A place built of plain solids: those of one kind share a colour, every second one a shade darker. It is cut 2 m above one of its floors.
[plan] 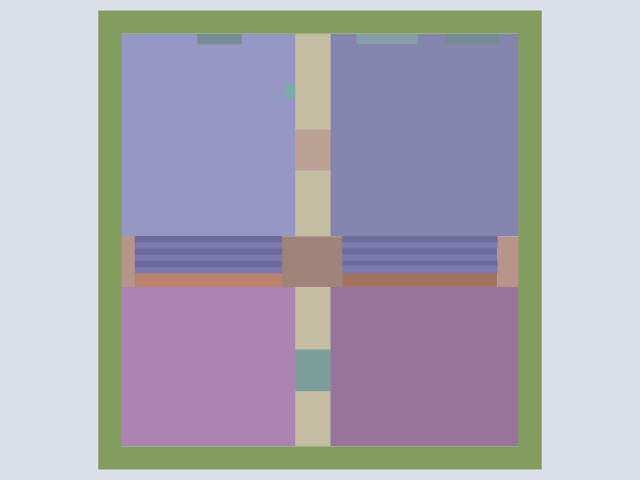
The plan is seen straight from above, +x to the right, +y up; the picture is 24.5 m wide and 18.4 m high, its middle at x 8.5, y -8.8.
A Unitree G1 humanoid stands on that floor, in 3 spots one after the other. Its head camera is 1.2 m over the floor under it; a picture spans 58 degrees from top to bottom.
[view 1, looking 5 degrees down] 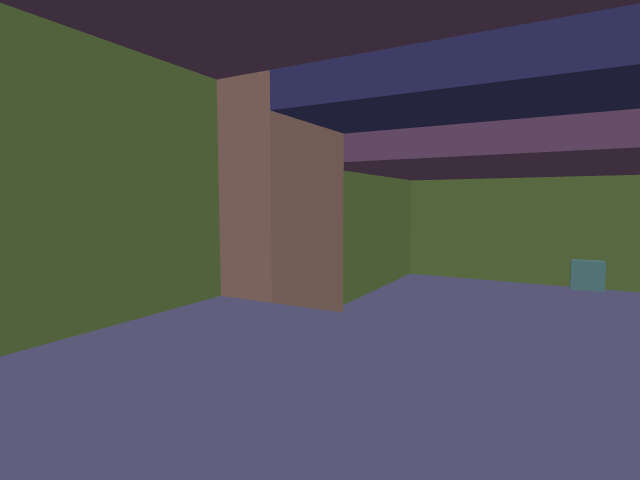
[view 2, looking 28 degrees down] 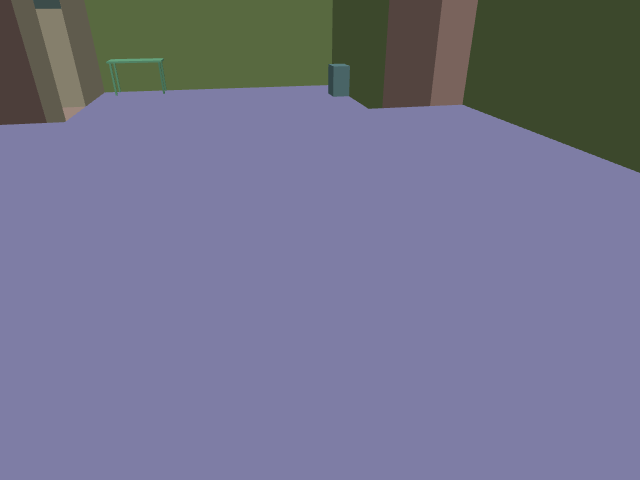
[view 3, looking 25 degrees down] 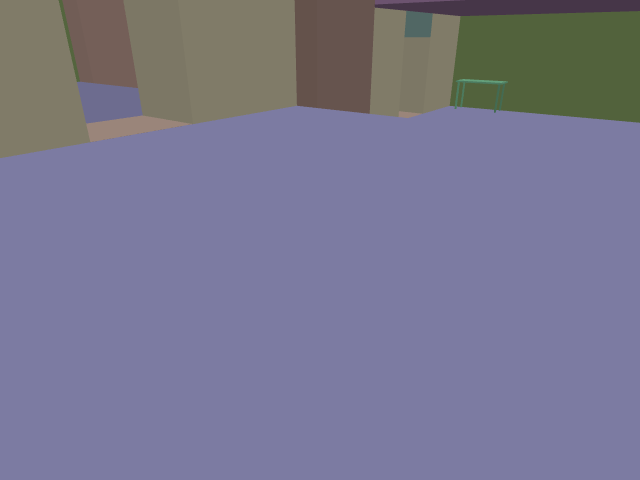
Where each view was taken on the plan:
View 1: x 12.32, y -4.47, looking -61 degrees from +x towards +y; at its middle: wall_row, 6.16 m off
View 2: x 4.22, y -2.83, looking -102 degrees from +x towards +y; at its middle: floor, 2.56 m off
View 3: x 1.90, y -1.90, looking -53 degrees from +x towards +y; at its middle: floor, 2.84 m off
